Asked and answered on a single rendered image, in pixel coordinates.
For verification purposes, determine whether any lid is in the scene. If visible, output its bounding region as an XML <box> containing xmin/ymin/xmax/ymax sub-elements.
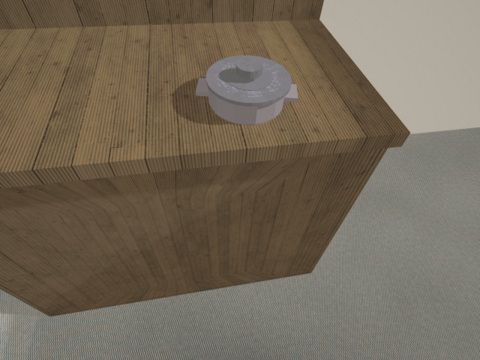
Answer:
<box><xmin>206</xmin><ymin>55</ymin><xmax>292</xmax><ymax>107</ymax></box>

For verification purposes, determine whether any knob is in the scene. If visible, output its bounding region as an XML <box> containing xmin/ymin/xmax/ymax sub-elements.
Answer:
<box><xmin>236</xmin><ymin>58</ymin><xmax>263</xmax><ymax>80</ymax></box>

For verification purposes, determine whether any pot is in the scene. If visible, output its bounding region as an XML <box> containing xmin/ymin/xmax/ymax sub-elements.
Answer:
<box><xmin>196</xmin><ymin>78</ymin><xmax>298</xmax><ymax>125</ymax></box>

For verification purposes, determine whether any table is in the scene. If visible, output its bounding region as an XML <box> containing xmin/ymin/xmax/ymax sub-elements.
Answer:
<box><xmin>0</xmin><ymin>0</ymin><xmax>410</xmax><ymax>317</ymax></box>

